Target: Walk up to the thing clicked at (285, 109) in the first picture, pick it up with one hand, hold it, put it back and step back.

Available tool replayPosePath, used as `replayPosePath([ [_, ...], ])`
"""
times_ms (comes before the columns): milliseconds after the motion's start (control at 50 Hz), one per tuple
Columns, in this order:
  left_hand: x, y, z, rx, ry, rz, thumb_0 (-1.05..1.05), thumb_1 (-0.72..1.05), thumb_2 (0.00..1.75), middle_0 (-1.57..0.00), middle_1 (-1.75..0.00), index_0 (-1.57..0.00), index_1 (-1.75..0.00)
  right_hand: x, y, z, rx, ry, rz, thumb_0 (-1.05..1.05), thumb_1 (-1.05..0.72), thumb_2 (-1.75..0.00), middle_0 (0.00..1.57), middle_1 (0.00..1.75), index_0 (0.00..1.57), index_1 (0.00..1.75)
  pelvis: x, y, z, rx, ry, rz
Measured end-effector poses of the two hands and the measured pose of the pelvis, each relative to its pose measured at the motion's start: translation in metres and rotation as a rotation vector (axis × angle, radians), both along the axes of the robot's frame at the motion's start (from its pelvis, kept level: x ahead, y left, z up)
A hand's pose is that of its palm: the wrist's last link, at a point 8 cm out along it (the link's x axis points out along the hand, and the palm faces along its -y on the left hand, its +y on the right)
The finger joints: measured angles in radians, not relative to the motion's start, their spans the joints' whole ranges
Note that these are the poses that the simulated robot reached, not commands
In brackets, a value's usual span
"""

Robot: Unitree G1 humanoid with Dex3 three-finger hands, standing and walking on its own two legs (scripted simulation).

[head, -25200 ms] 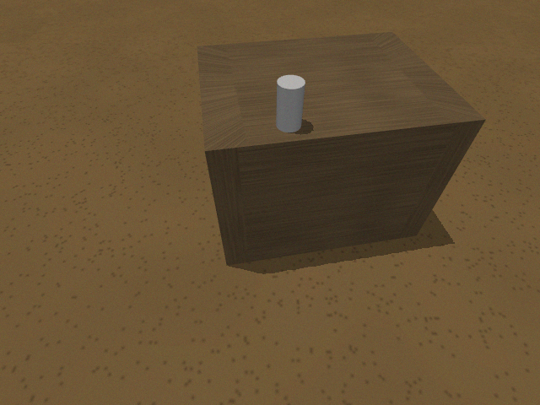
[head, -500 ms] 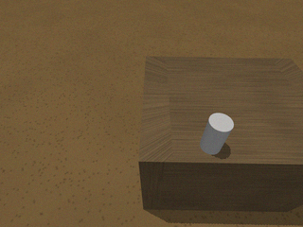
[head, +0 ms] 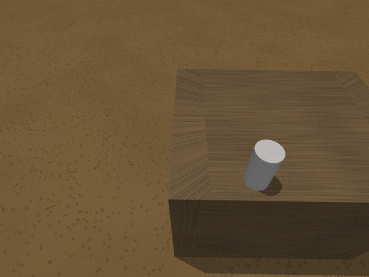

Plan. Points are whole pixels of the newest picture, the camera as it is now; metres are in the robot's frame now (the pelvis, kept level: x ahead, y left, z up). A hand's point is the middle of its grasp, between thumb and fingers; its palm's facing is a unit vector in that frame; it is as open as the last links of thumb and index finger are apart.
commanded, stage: home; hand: right
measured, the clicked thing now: (262, 166) +0.42 -0.20 -0.06
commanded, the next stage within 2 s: stand in 0.18 s
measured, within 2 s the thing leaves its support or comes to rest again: neither
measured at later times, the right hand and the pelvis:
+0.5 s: hand out of the picture +0.07 -0.25 -0.15, palm faces -0.02 +0.94 -0.35, open 15.2 cm; pelvis +0.00 +0.00 +0.00, yaw +0 degrees
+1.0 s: hand out of the picture +0.07 -0.25 -0.16, palm faces -0.03 +0.94 -0.35, open 7.5 cm; pelvis +0.00 +0.00 +0.00, yaw +0 degrees
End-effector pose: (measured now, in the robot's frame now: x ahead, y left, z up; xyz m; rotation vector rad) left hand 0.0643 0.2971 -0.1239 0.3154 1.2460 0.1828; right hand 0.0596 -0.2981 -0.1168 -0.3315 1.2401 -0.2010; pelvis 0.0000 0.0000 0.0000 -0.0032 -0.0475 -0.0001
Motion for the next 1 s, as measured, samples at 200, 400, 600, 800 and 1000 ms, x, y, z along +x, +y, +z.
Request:
replayPosePath([
  [200, -0.0013, 0.0007, 0.0003, 0.002, 0.004, 0.003, 0.01, 0.9, 0.9, -0.21, -0.3, -0.2, -0.3, 0.0009, 0.0009, -0.0005, 0.003, 0.001, -0.004, 0.0, 0.55, -0.04, 0.06, 0.05, 0.06, 0.04, 0.001, 0.0001, 0.0002, -0.001, -0.003, -0.001],
  [400, -0.0014, 0.0004, 0.0004, 0.0, -0.004, 0.005, 0.01, 0.9, 0.9, -0.21, -0.3, -0.2, -0.3, 0.002, 0.001, 0.0002, 0.004, -0.006, -0.004, 0.0, 0.48, -0.11, 0.1, 0.11, 0.1, 0.11, -0.0001, 0.0, 0.0002, -0.001, -0.003, 0.0],
  [600, -0.0034, 0.0004, -0.0008, -0.001, 0.006, 0.004, 0.01, 0.9, 0.9, -0.21, -0.3, -0.2, -0.3, -0.0008, 0.0012, 0.0, 0.004, 0.005, -0.007, 0.0, -0.08, -0.62, 0.19, 0.26, 0.19, 0.26, 0.0001, 0.0, 0.0002, -0.002, 0.0, 0.001],
  [800, -0.0021, 0.001, -0.0007, -0.003, 0.007, 0.006, 0.01, 0.9, 0.9, -0.21, -0.3, -0.2, -0.3, -0.0003, 0.0033, -0.001, 0.007, 0.01, -0.007, 0.0, -0.71, -0.86, 0.2, 0.29, 0.2, 0.29, 0.0018, 0.0013, 0.0003, 0.0, 0.0, 0.0],
  [1000, 0.0009, 0.0029, 0.0011, 0.002, 0.002, 0.006, 0.01, 0.9, 0.9, -0.21, -0.3, -0.2, -0.3, 0.0041, 0.0041, -0.0012, 0.009, 0.002, -0.003, 0.01, -0.88, -0.89, 0.2, 0.3, 0.2, 0.3, 0.003, 0.0018, 0.0004, 0.001, 0.003, 0.001],
])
